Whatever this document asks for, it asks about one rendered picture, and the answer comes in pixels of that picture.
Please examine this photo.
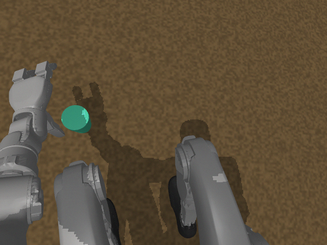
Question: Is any left robot hand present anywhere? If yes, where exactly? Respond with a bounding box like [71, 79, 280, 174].
[9, 61, 65, 137]

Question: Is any cup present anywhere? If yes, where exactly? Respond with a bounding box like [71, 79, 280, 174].
[61, 105, 91, 133]

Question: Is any right robot foot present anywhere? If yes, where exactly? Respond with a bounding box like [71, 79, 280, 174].
[168, 176, 197, 238]

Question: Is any left robot arm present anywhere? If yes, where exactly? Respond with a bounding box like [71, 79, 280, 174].
[0, 108, 48, 245]

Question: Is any left robot foot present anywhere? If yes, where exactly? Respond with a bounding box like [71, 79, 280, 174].
[106, 198, 121, 245]

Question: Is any right robot hand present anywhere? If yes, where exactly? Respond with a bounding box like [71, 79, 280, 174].
[244, 224, 270, 245]

